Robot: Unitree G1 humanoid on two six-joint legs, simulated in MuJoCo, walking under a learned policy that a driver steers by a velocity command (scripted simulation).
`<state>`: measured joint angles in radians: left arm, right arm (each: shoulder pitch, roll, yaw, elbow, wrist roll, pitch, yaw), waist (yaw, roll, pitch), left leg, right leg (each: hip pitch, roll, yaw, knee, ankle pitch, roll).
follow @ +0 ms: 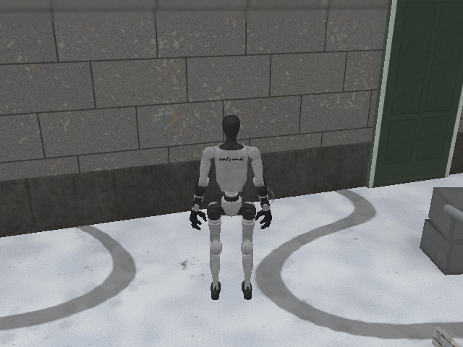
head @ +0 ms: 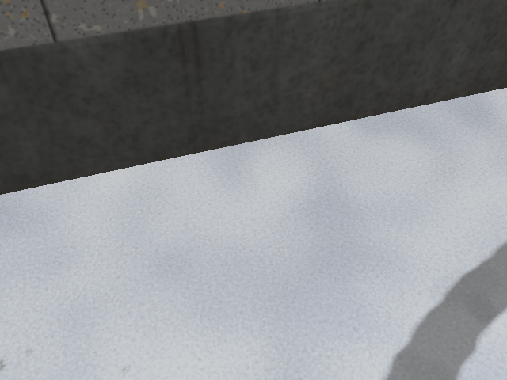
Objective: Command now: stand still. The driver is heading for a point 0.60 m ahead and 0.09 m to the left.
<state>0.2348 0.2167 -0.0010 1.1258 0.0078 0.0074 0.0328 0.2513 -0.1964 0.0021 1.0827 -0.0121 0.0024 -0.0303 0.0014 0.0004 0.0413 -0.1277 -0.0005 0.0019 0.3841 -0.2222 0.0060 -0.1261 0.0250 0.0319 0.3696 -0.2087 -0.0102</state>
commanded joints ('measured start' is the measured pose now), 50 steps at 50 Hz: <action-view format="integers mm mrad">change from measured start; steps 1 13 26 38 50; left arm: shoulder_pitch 33 74 107 421 364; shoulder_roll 87 52 41 114 37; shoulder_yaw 9 2 12 60 15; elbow -9 23 17 25 -7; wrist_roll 0 1 11 18 12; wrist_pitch -7 -9 -1 -70 -117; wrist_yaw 4 9 5 -16 -9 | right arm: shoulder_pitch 49 74 121 -58 -311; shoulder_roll -95 -68 -95 -77 -13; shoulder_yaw -14 -7 -29 -54 -31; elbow -6 28 35 -107 -213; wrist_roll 1 2 -3 -36 -9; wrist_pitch -6 -9 7 -47 -45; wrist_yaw -4 -7 -5 36 67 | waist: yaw -5 -2 -10 102 44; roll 8 9 51 -150 -111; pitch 22 27 61 157 116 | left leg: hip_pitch -26 -42 -103 -688 -525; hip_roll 93 87 61 13 9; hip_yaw -89 -90 -131 0 133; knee -73 -70 -81 637 338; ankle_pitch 92 94 -435 -269 97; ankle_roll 31 34 89 95 46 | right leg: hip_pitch -34 -37 -138 193 122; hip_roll -91 -94 -18 -391 -189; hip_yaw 81 73 21 580 43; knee -57 -46 50 -269 -224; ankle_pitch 101 106 -338 -546 490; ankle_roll -27 -22 -55 -218 -167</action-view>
